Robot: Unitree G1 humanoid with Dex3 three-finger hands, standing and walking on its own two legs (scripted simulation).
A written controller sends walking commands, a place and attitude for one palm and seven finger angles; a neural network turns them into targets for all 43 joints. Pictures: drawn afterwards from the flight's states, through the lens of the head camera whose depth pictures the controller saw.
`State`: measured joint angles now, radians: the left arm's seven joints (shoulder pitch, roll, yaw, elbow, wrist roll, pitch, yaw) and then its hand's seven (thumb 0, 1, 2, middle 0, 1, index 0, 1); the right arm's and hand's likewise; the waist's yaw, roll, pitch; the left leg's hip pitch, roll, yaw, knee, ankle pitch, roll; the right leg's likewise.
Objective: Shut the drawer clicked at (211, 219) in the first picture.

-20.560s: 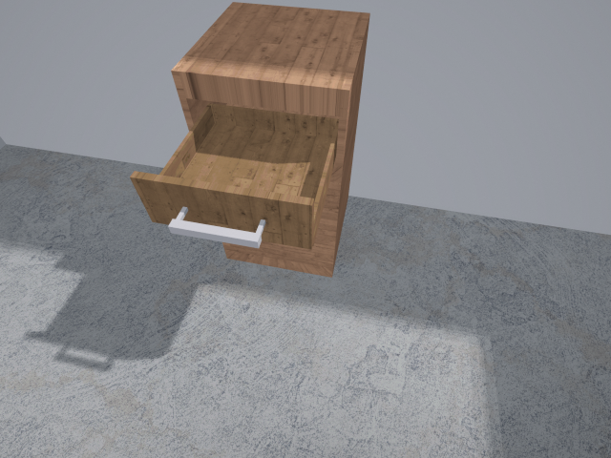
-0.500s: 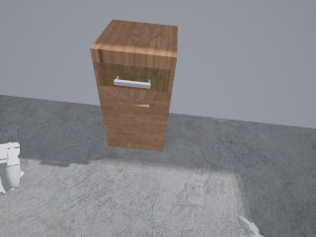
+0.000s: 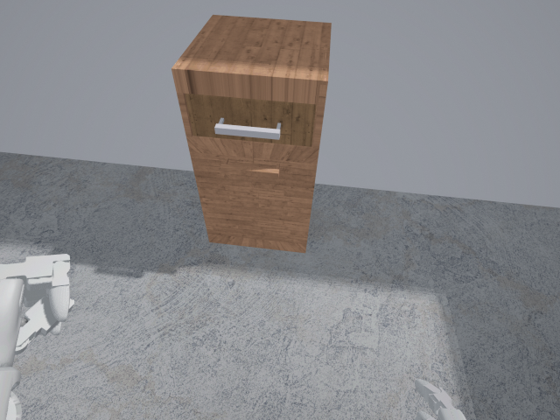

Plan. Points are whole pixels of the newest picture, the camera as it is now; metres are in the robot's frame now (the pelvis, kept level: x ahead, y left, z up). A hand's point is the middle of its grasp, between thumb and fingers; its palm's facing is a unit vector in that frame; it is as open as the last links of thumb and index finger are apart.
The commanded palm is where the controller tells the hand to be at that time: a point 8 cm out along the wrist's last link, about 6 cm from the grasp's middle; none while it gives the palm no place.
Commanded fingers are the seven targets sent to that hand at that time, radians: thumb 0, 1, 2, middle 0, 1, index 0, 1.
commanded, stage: let the arm hang, fingers relaxed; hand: left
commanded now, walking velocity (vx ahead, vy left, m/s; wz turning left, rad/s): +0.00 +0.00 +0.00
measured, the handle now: (248, 127) +0.92 +0.14 -0.11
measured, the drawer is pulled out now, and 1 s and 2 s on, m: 0.00 0.00 0.00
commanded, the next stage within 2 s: look to check the result in 1.06 s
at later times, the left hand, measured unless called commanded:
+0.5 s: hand out of the picture +0.02 +0.21 -0.16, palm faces +0.00 -0.97 -0.24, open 4.9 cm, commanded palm none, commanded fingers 0.00 0.90 0.90 -0.28 -0.39 -0.28 -0.39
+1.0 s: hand out of the picture +0.02 +0.18 -0.16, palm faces +0.00 -0.98 -0.18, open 7.3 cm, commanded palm none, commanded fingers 0.00 0.90 0.90 -0.20 -0.30 -0.20 -0.30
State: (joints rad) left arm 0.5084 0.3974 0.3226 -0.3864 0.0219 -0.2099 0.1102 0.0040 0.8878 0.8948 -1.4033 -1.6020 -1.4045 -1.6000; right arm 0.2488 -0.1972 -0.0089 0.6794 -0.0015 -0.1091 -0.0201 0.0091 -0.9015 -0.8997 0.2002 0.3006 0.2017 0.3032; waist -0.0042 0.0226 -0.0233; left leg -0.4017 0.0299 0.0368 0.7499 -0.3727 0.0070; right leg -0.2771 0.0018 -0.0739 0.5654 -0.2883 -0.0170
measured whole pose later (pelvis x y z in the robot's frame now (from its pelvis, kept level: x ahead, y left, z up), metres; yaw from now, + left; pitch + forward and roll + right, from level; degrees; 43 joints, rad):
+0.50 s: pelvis +0.02 +0.01 +0.01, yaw +0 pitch -1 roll +0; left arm 0.32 0.21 0.01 1.02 0.01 0.02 0.03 0.01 0.90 0.89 -0.64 -0.82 -0.64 -0.80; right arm 0.27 -0.17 -0.01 1.02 -0.01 0.01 -0.02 0.01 -0.91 -0.90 0.20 0.30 0.20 0.30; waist 0.00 0.01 0.06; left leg -0.21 0.01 0.09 0.48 -0.26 0.03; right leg -0.16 -0.04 -0.06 0.45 -0.28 0.02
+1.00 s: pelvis +0.02 +0.02 +0.02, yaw -1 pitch -2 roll +0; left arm 0.28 0.13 0.00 1.13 0.01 0.00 0.04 0.00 0.91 0.89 -0.20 -0.31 -0.20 -0.31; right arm 0.32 -0.11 -0.02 1.15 -0.01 -0.01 -0.03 0.00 -0.91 -0.90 0.20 0.30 0.20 0.30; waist -0.02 0.00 0.05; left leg -0.15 0.00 0.11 0.40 -0.22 0.04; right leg -0.12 -0.04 -0.04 0.41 -0.25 0.02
